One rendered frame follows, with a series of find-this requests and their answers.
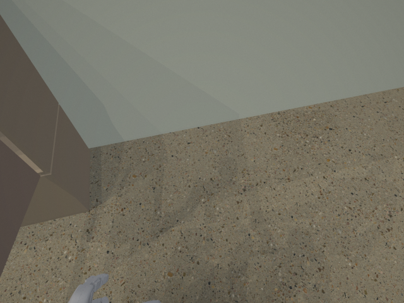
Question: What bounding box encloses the cupboard door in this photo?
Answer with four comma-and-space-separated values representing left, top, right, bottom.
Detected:
0, 140, 40, 277

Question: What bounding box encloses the left robot hand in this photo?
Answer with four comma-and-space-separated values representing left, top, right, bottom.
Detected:
68, 273, 109, 303

